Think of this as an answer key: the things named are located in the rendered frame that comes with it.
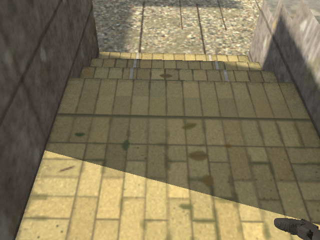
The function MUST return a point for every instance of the stairs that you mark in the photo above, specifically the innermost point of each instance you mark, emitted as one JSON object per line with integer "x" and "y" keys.
{"x": 176, "y": 66}

